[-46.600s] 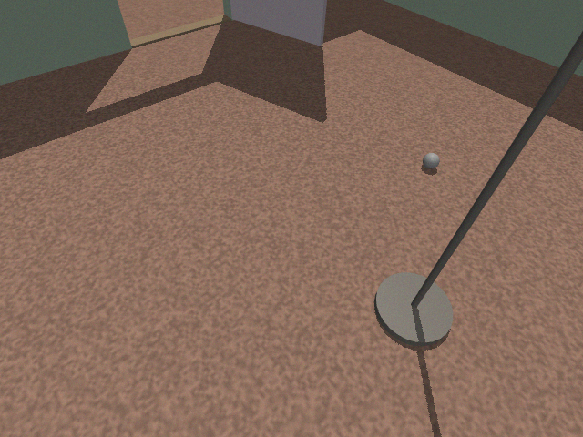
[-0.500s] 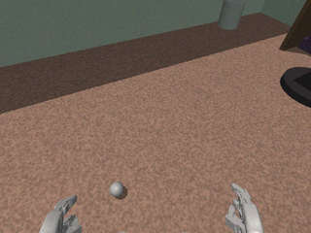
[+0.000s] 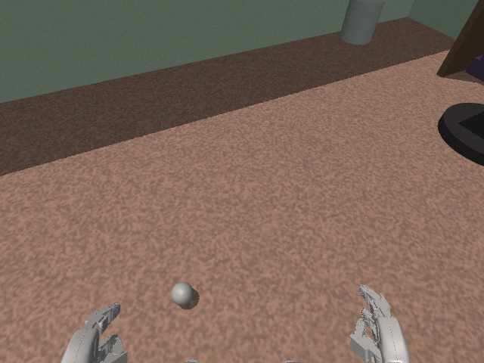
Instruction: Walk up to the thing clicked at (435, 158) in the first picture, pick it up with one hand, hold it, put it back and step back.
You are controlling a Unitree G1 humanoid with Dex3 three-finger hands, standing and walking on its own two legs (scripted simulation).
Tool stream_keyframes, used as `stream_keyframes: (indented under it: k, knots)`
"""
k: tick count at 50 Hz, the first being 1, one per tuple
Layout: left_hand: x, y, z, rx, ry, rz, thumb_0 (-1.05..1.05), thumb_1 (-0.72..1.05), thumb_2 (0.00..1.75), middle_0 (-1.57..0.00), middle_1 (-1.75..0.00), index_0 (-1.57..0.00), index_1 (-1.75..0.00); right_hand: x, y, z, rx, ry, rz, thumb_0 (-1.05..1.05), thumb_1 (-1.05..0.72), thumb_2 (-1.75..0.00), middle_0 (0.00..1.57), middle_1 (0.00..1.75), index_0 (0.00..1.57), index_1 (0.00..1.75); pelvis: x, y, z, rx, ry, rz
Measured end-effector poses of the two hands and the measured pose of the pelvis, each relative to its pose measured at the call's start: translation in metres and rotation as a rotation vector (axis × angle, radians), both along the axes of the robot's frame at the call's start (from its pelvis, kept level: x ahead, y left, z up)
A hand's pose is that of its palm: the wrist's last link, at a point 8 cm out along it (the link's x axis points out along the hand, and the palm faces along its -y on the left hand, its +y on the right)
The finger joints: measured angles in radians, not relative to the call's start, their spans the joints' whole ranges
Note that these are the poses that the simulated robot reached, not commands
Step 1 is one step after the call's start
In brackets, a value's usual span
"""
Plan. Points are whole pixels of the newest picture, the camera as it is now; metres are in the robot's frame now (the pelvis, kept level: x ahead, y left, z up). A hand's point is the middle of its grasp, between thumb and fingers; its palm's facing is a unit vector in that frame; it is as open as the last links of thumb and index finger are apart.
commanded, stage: home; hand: left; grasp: from above
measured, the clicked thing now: (182, 293) +0.48 +0.19 -0.67
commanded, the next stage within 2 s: stand in 0.62 s
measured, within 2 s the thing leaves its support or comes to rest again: neither
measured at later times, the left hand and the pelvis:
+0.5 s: hand (124, 357) +0.16 +0.18 -0.05, palm faces +0.04 -0.98 -0.20, open 7.4 cm; pelvis +0.00 +0.00 +0.00, yaw +0 degrees
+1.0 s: hand out of the picture +0.11 +0.23 -0.10, palm faces +0.04 -0.94 -0.34, open 7.4 cm; pelvis -0.01 +0.00 +0.03, yaw +0 degrees
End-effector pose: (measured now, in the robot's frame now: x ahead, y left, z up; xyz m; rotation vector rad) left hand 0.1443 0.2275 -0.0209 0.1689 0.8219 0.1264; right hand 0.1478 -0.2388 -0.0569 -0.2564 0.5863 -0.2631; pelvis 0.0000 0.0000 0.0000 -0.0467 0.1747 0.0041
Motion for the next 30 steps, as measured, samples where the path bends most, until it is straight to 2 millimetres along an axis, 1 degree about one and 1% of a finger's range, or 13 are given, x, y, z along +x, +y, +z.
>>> stream_keyframes:
  k: [17, 30]
  knots:
    - [0.0029, -0.0008, 0.0004, 0.002, -0.002, -0.005, 0.01, 0.9, 0.89, -0.2, -0.29, -0.2, -0.3, 0.0017, -0.0042, 0.0003, -0.006, 0.001, -0.008, 0.01, -0.9, -0.9, 0.2, 0.3, 0.21, 0.3, 0.0022, -0.0009, -0.0005, 0.001, 0.002, -0.001]
    - [0.0014, 0.0001, 0.0004, 0.002, 0.002, -0.002, 0.01, 0.9, 0.89, -0.2, -0.29, -0.2, -0.3, 0.0019, -0.0025, -0.0008, 0.001, 0.007, -0.005, 0.01, -0.9, -0.9, 0.2, 0.3, 0.21, 0.3, 0.0022, -0.0004, -0.0006, 0.001, 0.003, -0.001]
